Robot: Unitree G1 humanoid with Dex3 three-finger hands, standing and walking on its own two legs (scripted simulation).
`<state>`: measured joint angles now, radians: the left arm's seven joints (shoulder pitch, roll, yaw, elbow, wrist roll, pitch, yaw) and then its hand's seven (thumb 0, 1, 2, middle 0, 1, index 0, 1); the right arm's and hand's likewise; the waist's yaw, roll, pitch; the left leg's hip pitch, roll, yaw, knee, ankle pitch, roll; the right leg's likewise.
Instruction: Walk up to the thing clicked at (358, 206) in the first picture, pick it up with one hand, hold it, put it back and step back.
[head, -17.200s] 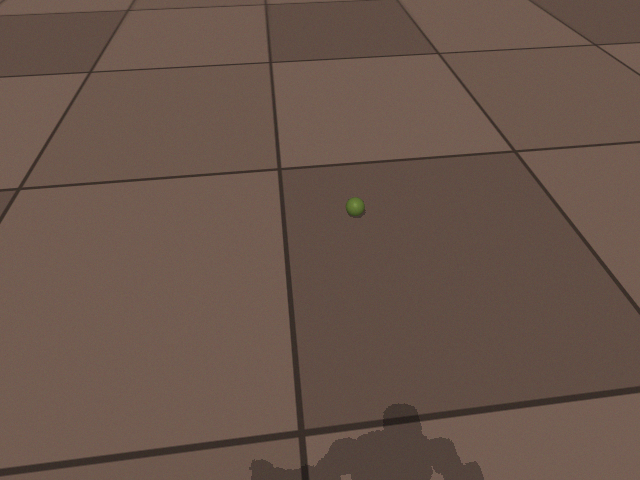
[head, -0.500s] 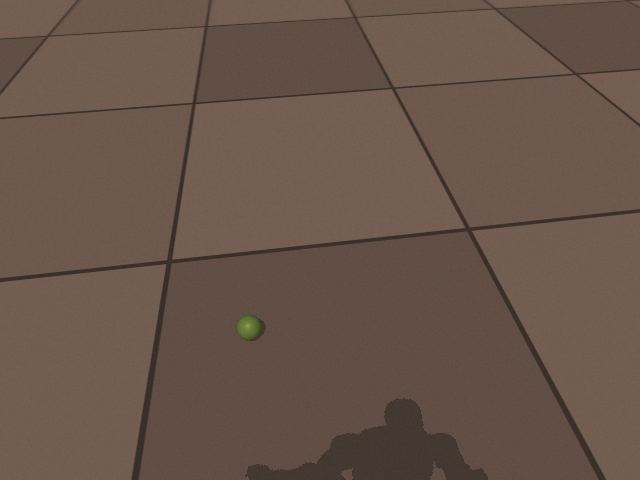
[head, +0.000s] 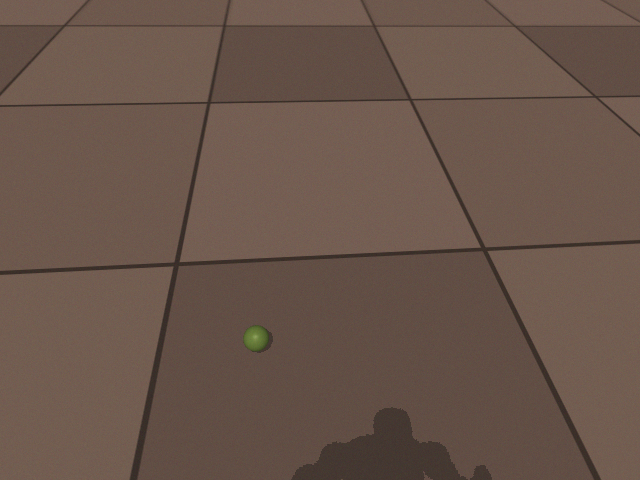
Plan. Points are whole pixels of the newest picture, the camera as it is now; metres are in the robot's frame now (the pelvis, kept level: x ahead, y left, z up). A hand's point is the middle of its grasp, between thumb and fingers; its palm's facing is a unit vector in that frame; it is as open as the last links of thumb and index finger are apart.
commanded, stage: walk up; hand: left
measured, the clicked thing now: (256, 338) +0.69 +0.22 -0.73
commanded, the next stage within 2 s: none
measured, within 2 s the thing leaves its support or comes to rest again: neither
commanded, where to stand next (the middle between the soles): +0.33 +0.00 m, yaw -2 degrees
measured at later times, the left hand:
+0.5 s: hand (194, 374) +0.31 +0.22 -0.14, palm faces -0.13 -0.92 -0.38, open 7.4 cm
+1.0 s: hand (210, 345) +0.38 +0.22 -0.18, palm faces -0.10 -0.94 -0.33, open 7.4 cm
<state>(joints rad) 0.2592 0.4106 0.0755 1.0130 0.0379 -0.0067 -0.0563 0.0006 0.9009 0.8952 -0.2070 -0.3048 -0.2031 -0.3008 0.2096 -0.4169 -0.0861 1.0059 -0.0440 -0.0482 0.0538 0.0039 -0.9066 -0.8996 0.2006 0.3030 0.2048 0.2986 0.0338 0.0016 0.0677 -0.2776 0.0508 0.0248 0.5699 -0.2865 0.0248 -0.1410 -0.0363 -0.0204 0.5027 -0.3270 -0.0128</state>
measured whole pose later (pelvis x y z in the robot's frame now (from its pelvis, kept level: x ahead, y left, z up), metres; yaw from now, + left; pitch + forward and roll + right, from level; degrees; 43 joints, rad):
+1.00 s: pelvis +0.27 -0.04 -0.02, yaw -4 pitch -2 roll -1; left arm 0.16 0.40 0.03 0.87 -0.02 0.05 0.00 0.00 0.91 0.90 -0.20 -0.30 -0.20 -0.30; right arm 0.17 -0.36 -0.02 0.84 -0.02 -0.01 -0.01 0.00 -0.90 -0.90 0.20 0.30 0.21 0.30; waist 0.00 -0.04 0.18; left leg -0.42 0.03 0.01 0.67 -0.21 0.02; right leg -0.38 0.05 0.07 1.04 -0.58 -0.03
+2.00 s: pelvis +0.23 -0.04 +0.01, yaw -3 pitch -2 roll -1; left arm 0.11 0.37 0.01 1.10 0.00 -0.02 -0.01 0.00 0.90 0.90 -0.20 -0.30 -0.20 -0.30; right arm 0.13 -0.35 0.00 1.10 -0.01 -0.01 0.02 0.00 -0.90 -0.90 0.20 0.30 0.21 0.30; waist 0.00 0.00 0.06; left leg -0.20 0.01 -0.06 0.44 -0.21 -0.02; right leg -0.15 -0.03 -0.01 0.41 -0.22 0.03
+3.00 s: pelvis +0.24 -0.04 +0.01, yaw -2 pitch -3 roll +0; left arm 0.08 0.35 0.02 1.14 0.01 -0.01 -0.01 0.00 0.90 0.90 -0.20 -0.30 -0.20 -0.30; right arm 0.10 -0.34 0.00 1.13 -0.01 0.00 0.01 0.00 -0.91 -0.90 0.20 0.30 0.21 0.30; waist 0.00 0.01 0.05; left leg -0.15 0.00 -0.09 0.37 -0.18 -0.02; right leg -0.08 -0.04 -0.04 0.34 -0.21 0.03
